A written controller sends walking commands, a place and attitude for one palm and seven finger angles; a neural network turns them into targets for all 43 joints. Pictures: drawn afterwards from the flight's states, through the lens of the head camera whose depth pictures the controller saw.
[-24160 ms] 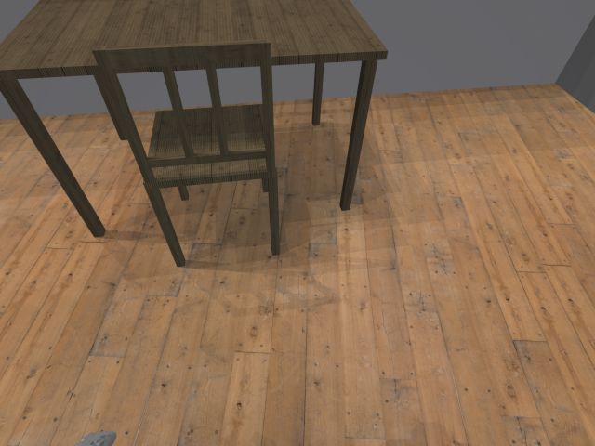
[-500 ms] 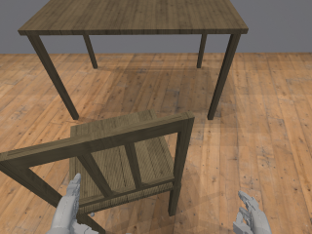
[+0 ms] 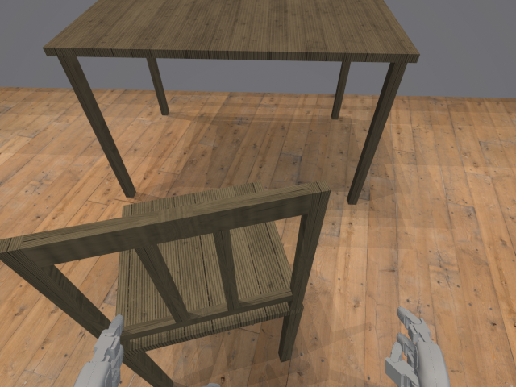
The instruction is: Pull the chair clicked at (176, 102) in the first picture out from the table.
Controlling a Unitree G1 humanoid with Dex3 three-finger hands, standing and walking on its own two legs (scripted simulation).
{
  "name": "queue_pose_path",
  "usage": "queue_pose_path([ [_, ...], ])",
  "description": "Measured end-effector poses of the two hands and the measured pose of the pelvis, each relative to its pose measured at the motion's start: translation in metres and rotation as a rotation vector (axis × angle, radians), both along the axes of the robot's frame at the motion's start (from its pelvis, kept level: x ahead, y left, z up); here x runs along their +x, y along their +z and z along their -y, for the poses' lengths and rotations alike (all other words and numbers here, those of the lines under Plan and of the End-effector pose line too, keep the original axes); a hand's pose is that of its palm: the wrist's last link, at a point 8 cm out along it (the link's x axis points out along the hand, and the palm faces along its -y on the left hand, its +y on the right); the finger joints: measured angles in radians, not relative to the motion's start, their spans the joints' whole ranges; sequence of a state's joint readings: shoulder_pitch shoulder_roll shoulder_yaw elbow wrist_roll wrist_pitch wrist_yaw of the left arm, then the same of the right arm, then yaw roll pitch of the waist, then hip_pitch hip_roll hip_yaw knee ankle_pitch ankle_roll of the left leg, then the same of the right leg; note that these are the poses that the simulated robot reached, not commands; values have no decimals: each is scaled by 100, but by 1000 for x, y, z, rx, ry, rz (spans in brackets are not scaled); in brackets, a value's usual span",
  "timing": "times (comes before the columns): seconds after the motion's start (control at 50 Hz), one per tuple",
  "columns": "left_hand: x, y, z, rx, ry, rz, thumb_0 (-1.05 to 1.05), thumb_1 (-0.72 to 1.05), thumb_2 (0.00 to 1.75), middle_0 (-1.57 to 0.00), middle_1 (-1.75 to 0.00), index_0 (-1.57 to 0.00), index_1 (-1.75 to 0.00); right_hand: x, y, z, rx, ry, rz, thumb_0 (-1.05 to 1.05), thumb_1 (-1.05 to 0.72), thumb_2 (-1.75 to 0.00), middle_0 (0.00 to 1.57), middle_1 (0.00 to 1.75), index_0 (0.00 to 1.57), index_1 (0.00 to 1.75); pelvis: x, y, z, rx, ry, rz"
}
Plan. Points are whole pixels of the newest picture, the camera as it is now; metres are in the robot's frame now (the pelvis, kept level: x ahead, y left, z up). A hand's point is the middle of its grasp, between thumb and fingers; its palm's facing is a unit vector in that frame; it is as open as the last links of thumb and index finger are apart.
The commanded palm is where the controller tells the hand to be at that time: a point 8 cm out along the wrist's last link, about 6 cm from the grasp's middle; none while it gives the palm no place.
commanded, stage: draw the hand back to the body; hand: left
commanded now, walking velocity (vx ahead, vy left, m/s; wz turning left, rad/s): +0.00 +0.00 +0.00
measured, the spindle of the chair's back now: (166, 286) +0.29 +0.17 -0.02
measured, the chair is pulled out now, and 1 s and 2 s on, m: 0.57 0.56 0.56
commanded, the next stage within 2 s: step back with the hand held close in 1.52 s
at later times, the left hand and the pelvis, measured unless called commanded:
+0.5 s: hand (104, 357) +0.15 +0.19 +0.08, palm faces +0.05 -0.98 -0.19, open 17.1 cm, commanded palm +0.12 +0.26 +0.12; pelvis -0.01 +0.00 +0.01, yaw -1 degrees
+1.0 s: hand (63, 336) +0.17 +0.23 +0.10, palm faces +0.20 -0.84 -0.50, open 9.7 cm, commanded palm +0.16 +0.29 +0.21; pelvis +0.03 +0.00 +0.05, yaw -1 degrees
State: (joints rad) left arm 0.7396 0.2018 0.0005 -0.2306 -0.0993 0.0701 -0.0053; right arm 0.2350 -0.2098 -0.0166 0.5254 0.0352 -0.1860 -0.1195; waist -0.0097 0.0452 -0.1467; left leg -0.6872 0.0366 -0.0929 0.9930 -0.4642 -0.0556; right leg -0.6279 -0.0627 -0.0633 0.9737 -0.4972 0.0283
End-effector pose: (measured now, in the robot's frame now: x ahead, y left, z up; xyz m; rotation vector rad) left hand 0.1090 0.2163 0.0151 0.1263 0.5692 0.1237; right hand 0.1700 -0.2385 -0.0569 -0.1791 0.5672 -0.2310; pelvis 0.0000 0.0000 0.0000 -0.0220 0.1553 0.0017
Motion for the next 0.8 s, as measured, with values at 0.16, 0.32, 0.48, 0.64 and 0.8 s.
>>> queue_pose_path([
  [0.16, 16, 41, -3, -58, -70, 419, -1, -54, 21, 0, 0, -1, 0, -3, -15, -6, 15, 26, 11, 1, -91, -90, 20, 30, 20, 30, -10, -14, -1, -11, -1, -9],
  [0.32, 24, 57, -13, -51, -141, 469, -1, -55, 20, 0, 0, -1, 0, -9, -19, -14, 75, 13, 15, 1, -91, -90, 20, 30, 20, 30, -16, -15, -1, -9, -12, 21],
  [0.48, 20, 80, -22, 13, -112, 429, -1, -50, 23, -1, -1, -3, -2, -10, 1, -13, 52, 18, 44, 1, -90, -90, 20, 30, 20, 30, -11, 2, -1, -9, -14, 66],
  [0.64, 19, 101, -34, 275, -37, 265, -1, -29, 33, -5, -6, -15, -10, -1, 19, -13, 15, 22, -1, 1, -91, -90, 20, 30, 20, 30, 1, 26, -2, -3, -25, 141],
  [0.8, 22, 112, -45, 341, 10, 203, 0, -2, 46, -10, -12, -30, -20, 17, 28, -20, 16, 75, -15, 1, -91, -90, 20, 30, 20, 30, 14, 41, -2, 8, -22, 191],
])
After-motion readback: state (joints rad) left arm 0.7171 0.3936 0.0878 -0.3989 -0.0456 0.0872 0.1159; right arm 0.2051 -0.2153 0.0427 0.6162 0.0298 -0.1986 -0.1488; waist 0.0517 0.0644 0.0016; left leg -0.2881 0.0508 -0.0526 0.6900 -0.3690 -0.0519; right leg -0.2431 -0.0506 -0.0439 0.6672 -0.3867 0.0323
